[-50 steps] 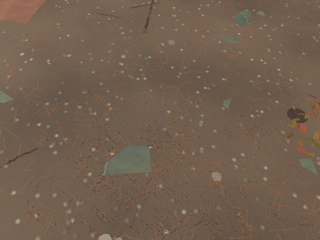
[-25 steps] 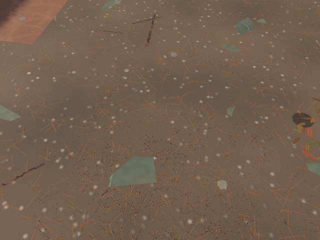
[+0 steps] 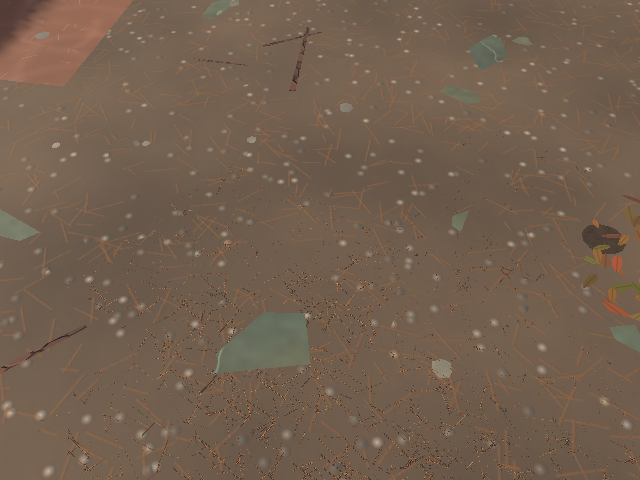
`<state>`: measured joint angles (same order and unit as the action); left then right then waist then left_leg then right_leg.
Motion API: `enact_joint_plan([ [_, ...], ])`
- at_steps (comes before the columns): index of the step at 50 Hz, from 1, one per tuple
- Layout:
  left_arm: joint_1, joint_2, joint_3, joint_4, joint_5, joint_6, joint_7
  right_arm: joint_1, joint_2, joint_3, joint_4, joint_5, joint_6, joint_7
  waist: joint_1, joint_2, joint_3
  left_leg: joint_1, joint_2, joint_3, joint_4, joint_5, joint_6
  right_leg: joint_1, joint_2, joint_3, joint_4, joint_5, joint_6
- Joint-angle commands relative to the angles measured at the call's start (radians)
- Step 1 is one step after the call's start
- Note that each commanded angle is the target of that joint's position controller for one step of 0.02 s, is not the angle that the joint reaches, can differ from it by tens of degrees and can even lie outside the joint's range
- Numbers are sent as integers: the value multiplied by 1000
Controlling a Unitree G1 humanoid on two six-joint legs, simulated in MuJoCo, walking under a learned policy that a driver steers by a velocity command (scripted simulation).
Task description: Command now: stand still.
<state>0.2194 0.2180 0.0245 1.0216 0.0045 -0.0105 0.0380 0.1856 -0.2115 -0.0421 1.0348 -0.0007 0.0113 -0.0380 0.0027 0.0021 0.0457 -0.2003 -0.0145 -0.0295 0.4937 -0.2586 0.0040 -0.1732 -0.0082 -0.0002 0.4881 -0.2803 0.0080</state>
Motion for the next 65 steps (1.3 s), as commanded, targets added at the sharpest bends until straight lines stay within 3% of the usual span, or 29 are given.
enact_joint_plan([
  [1, 27, 101, 16, -16, 0, -7, 4, 12, -101, -15, -15, 0, -8, -3, -1, 0, -12, 17, 33, -31, -81, 151, 22, -42, -21, 20, -90, 120, -14],
  [7, 45, 92, 12, 9, -1, -6, 6, 22, -95, -9, 14, 1, -9, -4, -1, 1, -6, 11, 31, -26, -86, 142, 21, -45, -18, 18, -93, 114, -16],
  [9, 73, 93, 15, 27, -9, -1, 9, 50, -98, -11, 32, 9, -6, -7, -3, 0, -14, -5, 1, -1, -75, -156, 36, -59, 9, -2, -80, -154, -34],
  [12, 69, 108, 20, 6, -21, -16, 12, 49, -107, -15, 17, 18, -26, -6, -2, -3, 99, -136, 25, -46, -73, -464, 83, -165, -23, 62, -82, -453, -90],
  [16, 141, 115, 28, 13, -32, -62, -7, 44, -74, -10, 1, 28, -81, 16, 20, -44, 87, -198, 32, -50, 11, -351, 92, -97, -99, 191, -114, -436, -153],
  [18, 196, 151, 39, 24, -37, -73, -15, 8, -43, -2, -21, 31, -104, 29, 33, -131, 82, -262, -6, 23, 130, -222, 78, -15, -195, 355, -216, -462, -213],
  [21, 146, 175, 45, -4, -39, -76, -22, 51, -37, 2, -18, 34, -126, 41, -20, -165, 104, -174, 2, 51, 96, -152, 106, -69, -264, 429, -227, -307, -238],
  [22, 81, 165, 42, -30, -39, -75, -25, 145, -49, -5, 18, 35, -129, 42, -70, -141, 85, -28, 2, 38, 16, -117, 114, -143, -216, 342, -164, -189, -201],
  [23, -30, 143, 35, -78, -42, -82, -28, 291, -97, -22, 70, 36, -132, 43, -140, -46, 65, 139, 43, -69, -64, -76, 139, -266, -117, 181, 10, 15, -138],
  [24, -82, 95, 25, -126, -34, -106, -32, 465, -226, -64, 125, 39, -129, 43, -183, 229, 9, 418, 194, -363, -176, 50, 216, -506, 41, -34, 398, 146, -48],
  [25, -52, 94, 25, -124, -27, -123, -34, 490, -205, -51, 117, 19, -129, 51, -166, 285, -31, 524, 352, -595, -225, 240, 276, -688, 67, 8, 638, -220, -33],
  [26, -44, 107, 28, -122, -45, -129, -44, 426, -131, -27, 96, 3, -131, 52, -120, 146, 4, 507, 369, -545, -199, 291, 276, -764, 12, 75, 773, -242, -58],
  [28, -75, 88, 24, -135, -57, -129, -56, 348, -103, -9, 66, 5, -127, 55, -77, 47, 49, 480, 334, -375, -226, 358, 247, -868, -56, 56, 820, -122, -83],
  [31, -117, 59, 22, -165, -35, -114, -69, 314, -54, 18, 48, 4, -101, 42, -43, 65, 65, 322, 243, -190, -311, 410, 183, -756, -101, -8, 669, 15, -59],
  [34, -255, 19, -2, -231, -23, -104, -76, 255, -111, 16, 8, -2, -97, 15, -47, 72, 105, 55, 158, -56, -402, 356, 165, -492, -55, -71, 312, 237, -18],
  [36, -313, 42, -1, -263, -29, -95, -74, 303, -165, 2, 18, 9, -107, 7, -52, 103, 106, 44, 187, -60, -456, 336, 169, -379, -25, -77, 181, 302, -21],
  [38, -334, 82, 8, -282, -37, -91, -76, 319, -170, -6, 27, 25, -110, 7, -36, 102, 114, 140, 220, -51, -437, 382, 158, -372, -18, -53, 85, 323, -49],
  [40, -282, 127, 28, -277, -35, -93, -77, 311, -181, -15, 24, 18, -102, 9, 9, 114, 48, 253, 246, -38, -322, 659, 130, -294, 11, -52, 54, 298, -82],
  [42, -37, 187, 66, -205, -40, -85, -70, 288, -181, -19, 13, -3, -77, 12, 133, 136, -114, 268, 216, 6, -12, 947, 94, -20, 62, -82, 83, 228, -130],
  [43, 127, 225, 82, -163, -38, -78, -63, 278, -162, -10, -9, -12, -72, 16, 200, 103, -214, 81, 182, 15, 249, 779, 69, 255, -32, 19, 106, 206, -173],
  [44, 246, 319, 102, -132, -8, -77, -63, 425, -7, 30, -22, -10, -88, 33, 128, -186, -410, -298, -4, 26, 698, 200, 8, 625, -321, 521, 16, -52, -352],
  [45, 230, 244, 78, -123, -7, -77, -69, 407, -24, 29, -2, 10, -120, 45, 132, -229, -458, -406, -52, -120, 879, -272, 27, 600, -379, 825, -210, -184, -370],
  [46, 119, 195, 61, -134, -16, -85, -71, 283, -118, 3, -52, 43, -139, 49, 104, -187, -247, -509, 11, -108, 941, -230, 51, 429, -345, 695, -242, -216, -307],
  [48, -54, 136, 40, -164, -6, -100, -80, 160, -143, -9, -88, 39, -143, 32, 34, -25, -77, -439, 113, -60, 838, -58, 67, 80, -276, 418, -294, -17, -254],
  [50, -98, 103, 30, -155, 6, -109, -88, 213, -104, -13, -78, 24, -111, 22, -34, -71, -60, -315, 161, -66, 746, -6, 65, -76, -209, 275, -343, 61, -232],
  [53, -42, 131, 34, -121, 1, -114, -77, 173, -95, -19, -102, 13, -87, 14, -44, -69, -12, -352, 177, -40, 639, 44, 38, -141, -191, 192, -402, 95, -258],
  [56, 30, 170, 42, -100, 1, -109, -51, 34, -115, -27, -154, 1, -91, 13, -12, -39, 15, -485, 188, -39, 460, 208, 5, -70, -200, 175, -419, 133, -261],
  [60, 104, 184, 43, -81, -12, -97, -34, -112, -91, -19, -195, 7, -105, 28, 36, -38, 19, -464, 146, 3, 205, 378, -7, -4, -172, 97, -410, 192, -221],
  [65, 198, 193, 49, -41, -22, -74, -31, -248, -91, -7, -248, 20, -115, 58, 82, -38, 48, -476, 114, 16, 54, 328, 3, 156, -219, 88, -345, 223, -213],
])
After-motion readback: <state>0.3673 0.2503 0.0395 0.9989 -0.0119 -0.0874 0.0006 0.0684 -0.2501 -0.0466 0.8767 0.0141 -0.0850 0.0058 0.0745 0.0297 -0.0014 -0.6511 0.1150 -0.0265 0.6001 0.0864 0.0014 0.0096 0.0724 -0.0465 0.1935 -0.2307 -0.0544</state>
